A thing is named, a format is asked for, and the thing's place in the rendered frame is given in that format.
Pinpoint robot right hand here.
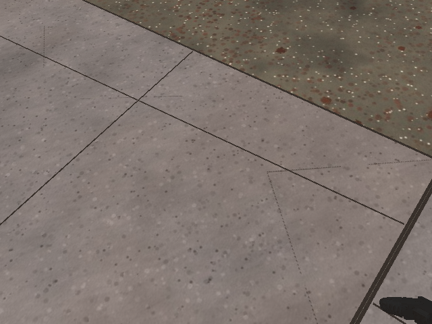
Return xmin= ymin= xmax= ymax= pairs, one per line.
xmin=379 ymin=296 xmax=432 ymax=324

